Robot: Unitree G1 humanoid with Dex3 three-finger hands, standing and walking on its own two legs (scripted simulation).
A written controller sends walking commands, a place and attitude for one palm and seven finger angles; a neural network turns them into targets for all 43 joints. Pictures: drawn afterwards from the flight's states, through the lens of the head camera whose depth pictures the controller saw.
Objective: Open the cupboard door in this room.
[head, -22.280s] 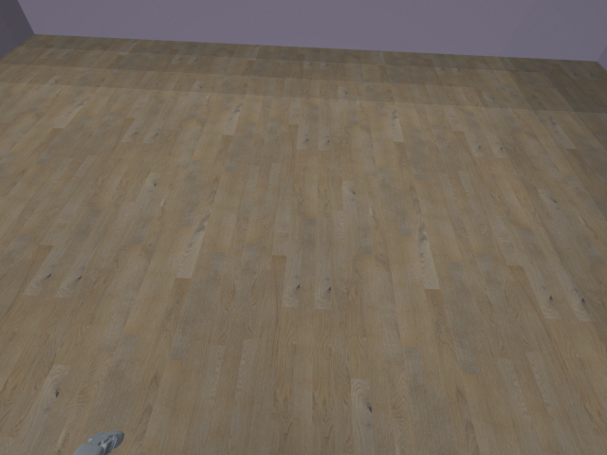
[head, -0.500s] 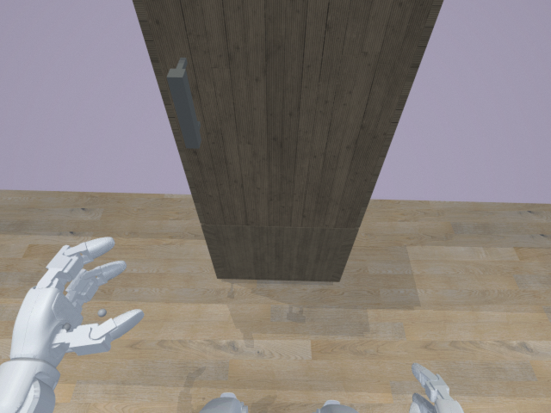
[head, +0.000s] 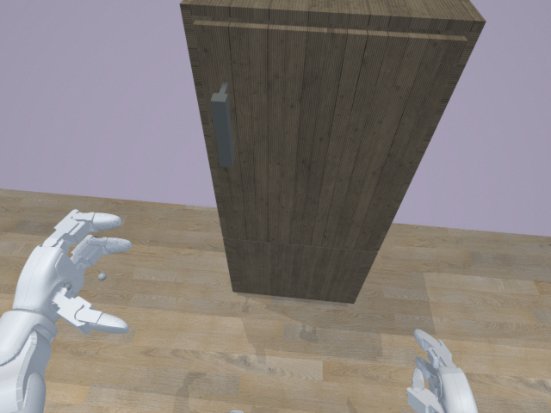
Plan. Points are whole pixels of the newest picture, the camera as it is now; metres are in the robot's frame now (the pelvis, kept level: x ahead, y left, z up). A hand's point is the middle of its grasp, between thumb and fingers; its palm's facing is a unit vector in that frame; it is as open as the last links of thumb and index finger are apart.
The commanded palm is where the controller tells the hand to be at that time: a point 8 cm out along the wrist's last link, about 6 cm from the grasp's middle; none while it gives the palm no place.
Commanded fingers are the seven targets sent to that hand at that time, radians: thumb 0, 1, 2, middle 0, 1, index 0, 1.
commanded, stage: raise the hand with hooked fingers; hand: left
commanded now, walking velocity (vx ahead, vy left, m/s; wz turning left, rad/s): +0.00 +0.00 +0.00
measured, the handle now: (225, 125) +0.59 +0.14 +0.09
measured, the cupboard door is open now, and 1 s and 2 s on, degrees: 0 0 0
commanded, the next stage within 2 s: move the hooked fingers beside the handle in 0.76 s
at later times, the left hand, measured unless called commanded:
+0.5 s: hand (101, 242) +0.30 +0.26 +0.11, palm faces -0.01 -1.00 -0.02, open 14.0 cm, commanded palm +0.27 +0.30 +0.11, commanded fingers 0.00 -0.50 0.30 -0.30 -1.20 -0.30 -1.20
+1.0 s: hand (107, 242) +0.30 +0.25 +0.10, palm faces +0.01 -1.00 +0.00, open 14.0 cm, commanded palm +0.29 +0.30 +0.11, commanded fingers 0.00 -0.50 0.30 -0.30 -1.20 -0.30 -1.20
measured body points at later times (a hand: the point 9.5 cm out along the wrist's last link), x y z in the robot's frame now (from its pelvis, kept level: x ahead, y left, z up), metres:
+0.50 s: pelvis +0.00 -0.01 +0.01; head +0.03 -0.01 +0.46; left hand +0.29 +0.31 +0.11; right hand +0.14 -0.27 -0.07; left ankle +0.02 +0.09 -0.70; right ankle +0.00 -0.12 -0.70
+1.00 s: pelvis -0.01 -0.02 +0.01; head +0.02 -0.02 +0.46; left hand +0.30 +0.31 +0.11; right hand +0.15 -0.27 -0.07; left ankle +0.02 +0.09 -0.70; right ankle +0.00 -0.12 -0.70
